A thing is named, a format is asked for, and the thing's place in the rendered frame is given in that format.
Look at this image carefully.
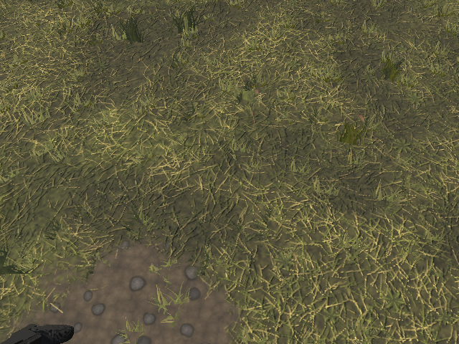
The robot left hand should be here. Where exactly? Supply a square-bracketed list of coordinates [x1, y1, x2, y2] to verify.
[1, 324, 74, 344]

